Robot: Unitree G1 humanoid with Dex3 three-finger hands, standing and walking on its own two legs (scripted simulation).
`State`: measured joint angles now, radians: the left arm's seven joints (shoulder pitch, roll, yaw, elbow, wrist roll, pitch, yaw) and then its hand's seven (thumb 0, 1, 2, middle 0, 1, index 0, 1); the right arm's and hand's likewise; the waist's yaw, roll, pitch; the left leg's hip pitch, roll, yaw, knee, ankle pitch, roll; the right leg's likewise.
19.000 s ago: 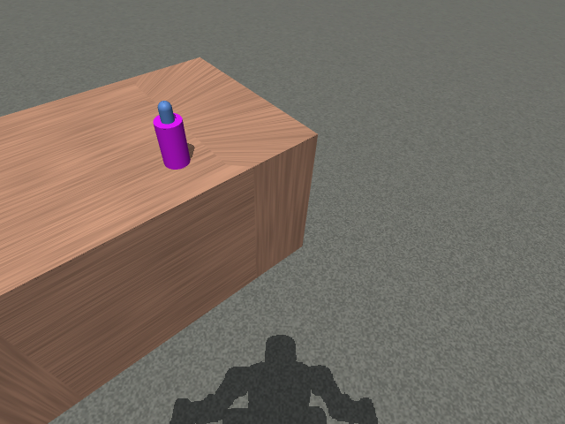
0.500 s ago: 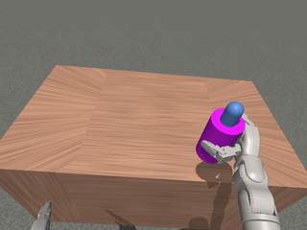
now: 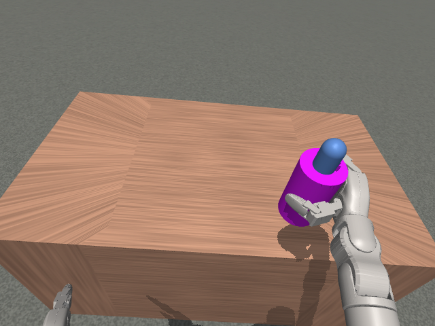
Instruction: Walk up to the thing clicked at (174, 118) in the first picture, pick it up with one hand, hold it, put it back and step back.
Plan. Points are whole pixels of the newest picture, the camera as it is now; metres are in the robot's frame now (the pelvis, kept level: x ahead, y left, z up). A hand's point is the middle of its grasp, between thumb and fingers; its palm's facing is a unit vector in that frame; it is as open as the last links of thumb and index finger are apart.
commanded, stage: crouch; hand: right
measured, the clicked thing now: (314, 181) +0.33 -0.16 +0.15
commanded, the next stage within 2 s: lower in 1.44 s
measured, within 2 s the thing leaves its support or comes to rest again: neither
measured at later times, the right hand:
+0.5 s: hand (306, 189) +0.38 -0.19 +0.07, palm faces +0.22 +0.97 +0.02, open 10.4 cm
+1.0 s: hand (303, 179) +0.45 -0.22 +0.03, palm faces +0.23 +0.97 +0.02, open 10.5 cm
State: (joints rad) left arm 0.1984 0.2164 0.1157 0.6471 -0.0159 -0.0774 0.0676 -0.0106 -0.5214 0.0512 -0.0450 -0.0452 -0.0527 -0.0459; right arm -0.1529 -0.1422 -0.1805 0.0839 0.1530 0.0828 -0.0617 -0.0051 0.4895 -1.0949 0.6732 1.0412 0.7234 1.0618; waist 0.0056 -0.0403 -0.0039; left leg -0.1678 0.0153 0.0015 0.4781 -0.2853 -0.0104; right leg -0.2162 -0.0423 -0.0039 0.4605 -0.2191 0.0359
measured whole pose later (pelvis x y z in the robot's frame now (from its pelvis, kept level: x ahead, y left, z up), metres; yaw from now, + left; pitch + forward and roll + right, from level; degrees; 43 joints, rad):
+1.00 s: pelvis -0.01 -0.02 -0.04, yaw +1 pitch +14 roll +2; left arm 0.28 0.21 0.06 0.38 0.03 -0.11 0.03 -0.01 -0.54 0.07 -0.05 -0.05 -0.06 -0.05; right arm -0.67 -0.35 -0.39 0.99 0.08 -0.37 -0.01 -0.01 0.48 -1.10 0.66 1.05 0.72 1.06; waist 0.13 0.02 -0.09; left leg -0.64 0.00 -0.01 0.80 -0.39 -0.03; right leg -0.71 -0.06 0.00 0.83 -0.35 0.02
